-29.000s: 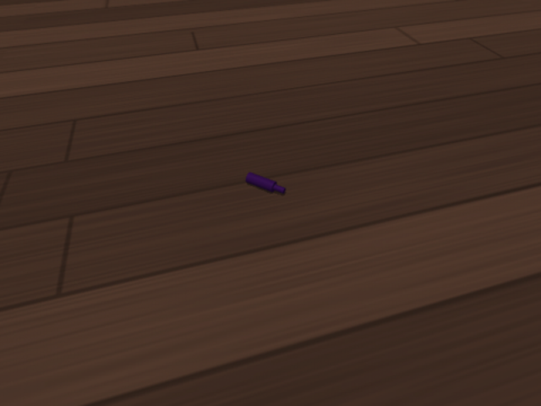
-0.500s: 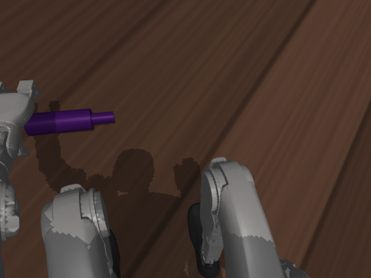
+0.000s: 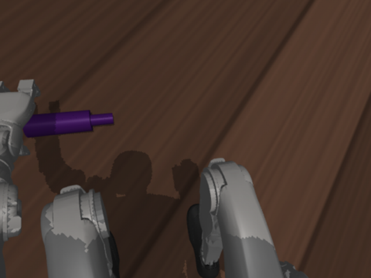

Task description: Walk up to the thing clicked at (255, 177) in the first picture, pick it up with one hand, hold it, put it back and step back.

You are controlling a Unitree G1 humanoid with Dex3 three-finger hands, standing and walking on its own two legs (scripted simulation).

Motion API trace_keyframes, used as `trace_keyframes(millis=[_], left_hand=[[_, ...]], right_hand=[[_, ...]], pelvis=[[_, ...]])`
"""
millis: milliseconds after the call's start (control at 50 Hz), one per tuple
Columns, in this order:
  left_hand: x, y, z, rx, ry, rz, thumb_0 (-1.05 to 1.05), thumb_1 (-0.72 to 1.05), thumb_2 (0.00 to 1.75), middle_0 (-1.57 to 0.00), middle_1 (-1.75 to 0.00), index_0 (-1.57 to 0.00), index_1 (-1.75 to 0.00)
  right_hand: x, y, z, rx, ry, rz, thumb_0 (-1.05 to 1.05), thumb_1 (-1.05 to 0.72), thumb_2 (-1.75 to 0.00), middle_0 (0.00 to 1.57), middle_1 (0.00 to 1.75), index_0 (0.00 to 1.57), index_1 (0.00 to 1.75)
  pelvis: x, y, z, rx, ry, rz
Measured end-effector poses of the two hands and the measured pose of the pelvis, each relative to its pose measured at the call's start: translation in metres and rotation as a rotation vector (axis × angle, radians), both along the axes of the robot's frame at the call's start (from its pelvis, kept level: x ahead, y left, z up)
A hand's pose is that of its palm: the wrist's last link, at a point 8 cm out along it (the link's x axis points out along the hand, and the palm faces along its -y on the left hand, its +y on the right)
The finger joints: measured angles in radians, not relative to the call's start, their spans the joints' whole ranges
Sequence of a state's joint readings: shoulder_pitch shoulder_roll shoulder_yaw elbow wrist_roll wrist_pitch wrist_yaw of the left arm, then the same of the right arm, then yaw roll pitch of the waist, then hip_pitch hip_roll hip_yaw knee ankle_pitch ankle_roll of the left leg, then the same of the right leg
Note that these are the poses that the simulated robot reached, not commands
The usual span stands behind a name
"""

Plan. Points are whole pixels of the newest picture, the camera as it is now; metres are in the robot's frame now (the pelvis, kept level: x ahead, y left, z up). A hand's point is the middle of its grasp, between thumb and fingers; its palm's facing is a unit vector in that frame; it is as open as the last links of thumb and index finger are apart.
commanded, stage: rise first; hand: left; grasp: from above
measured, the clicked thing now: (71, 122) +0.51 +0.21 -0.30
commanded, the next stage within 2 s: approach in 0.60 s
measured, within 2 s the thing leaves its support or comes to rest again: neither
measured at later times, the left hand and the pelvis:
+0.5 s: hand (19, 125) +0.46 +0.29 -0.16, palm faces -0.47 -0.03 -0.88, open 14.1 cm; pelvis +0.00 +0.00 +0.00, yaw +0 degrees
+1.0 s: hand (41, 116) +0.48 +0.25 -0.17, palm faces -0.44 -0.01 -0.90, open 13.8 cm; pelvis +0.00 +0.00 +0.00, yaw +0 degrees
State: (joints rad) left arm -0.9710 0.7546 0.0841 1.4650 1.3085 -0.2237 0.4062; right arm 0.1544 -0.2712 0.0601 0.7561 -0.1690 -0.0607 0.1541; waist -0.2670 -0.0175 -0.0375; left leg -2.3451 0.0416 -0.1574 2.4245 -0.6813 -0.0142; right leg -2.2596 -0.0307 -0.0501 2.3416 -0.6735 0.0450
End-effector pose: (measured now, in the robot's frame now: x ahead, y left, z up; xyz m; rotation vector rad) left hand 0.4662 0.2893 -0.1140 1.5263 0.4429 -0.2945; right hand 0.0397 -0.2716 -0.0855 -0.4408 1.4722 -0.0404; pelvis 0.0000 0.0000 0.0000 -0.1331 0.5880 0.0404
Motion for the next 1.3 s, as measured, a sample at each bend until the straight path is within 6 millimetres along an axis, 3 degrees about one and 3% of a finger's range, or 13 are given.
trace_keyframes(millis=[440, 800, 900, 1000, 1140, 1220, 1300], left_hand=[[0.001, -0.002, 0.011, 0.000, 0.009, -0.013, 0.00, -0.55, 1.04, -0.09, -1.00, -0.09, -1.01], [0.000, -0.003, 0.003, -0.001, 0.006, -0.023, 0.00, -0.53, 1.03, -0.10, -0.99, -0.10, -1.01], [0.006, -0.015, 0.003, -0.003, 0.004, -0.047, 0.00, -0.52, 1.03, -0.10, -1.02, -0.10, -1.03], [0.021, -0.042, 0.004, -0.017, -0.013, -0.086, 0.00, -0.51, 1.03, -0.10, -1.05, -0.10, -1.05], [0.041, -0.072, 0.005, -0.017, -0.051, -0.084, 0.00, -0.51, 1.06, -0.10, -1.06, -0.10, -1.07], [0.043, -0.072, 0.004, -0.002, -0.047, -0.046, 0.00, -0.51, 1.08, -0.10, -1.07, -0.10, -1.07], [0.036, -0.059, -0.001, 0.010, -0.006, 0.006, 0.00, -0.51, 1.08, -0.10, -1.06, -0.10, -1.07]], right_hand=[[-0.005, 0.000, 0.001, 0.008, -0.013, -0.008, 0.00, -0.91, -0.91, 0.20, 0.30, 0.20, 0.30], [-0.007, 0.000, 0.000, 0.007, -0.004, 0.001, 0.00, -0.91, -0.90, 0.20, 0.30, 0.20, 0.30], [-0.006, 0.000, -0.001, 0.010, -0.009, 0.007, 0.00, -0.91, -0.90, 0.20, 0.30, 0.20, 0.30], [-0.007, 0.000, 0.001, 0.009, -0.021, 0.012, 0.00, -0.91, -0.90, 0.20, 0.30, 0.20, 0.30], [-0.022, 0.000, 0.002, 0.019, -0.022, -0.016, 0.00, -0.91, -0.90, 0.20, 0.30, 0.20, 0.30], [-0.032, 0.002, 0.000, 0.040, -0.004, -0.042, 0.00, -0.91, -0.90, 0.20, 0.30, 0.20, 0.30], [-0.038, 0.004, -0.003, 0.059, 0.014, -0.055, 0.00, -0.91, -0.90, 0.20, 0.30, 0.20, 0.30]], pelvis=[[-0.004, -0.001, 0.002, 0.003, -0.010, 0.002], [-0.003, -0.001, -0.001, 0.002, -0.010, 0.002], [-0.003, -0.001, -0.002, 0.006, -0.007, 0.003], [-0.003, -0.002, -0.003, 0.008, -0.007, 0.002], [-0.003, -0.004, -0.004, 0.007, 0.000, -0.011], [-0.002, -0.004, -0.004, 0.009, 0.000, -0.019], [-0.003, -0.004, -0.005, 0.012, -0.007, -0.021]])
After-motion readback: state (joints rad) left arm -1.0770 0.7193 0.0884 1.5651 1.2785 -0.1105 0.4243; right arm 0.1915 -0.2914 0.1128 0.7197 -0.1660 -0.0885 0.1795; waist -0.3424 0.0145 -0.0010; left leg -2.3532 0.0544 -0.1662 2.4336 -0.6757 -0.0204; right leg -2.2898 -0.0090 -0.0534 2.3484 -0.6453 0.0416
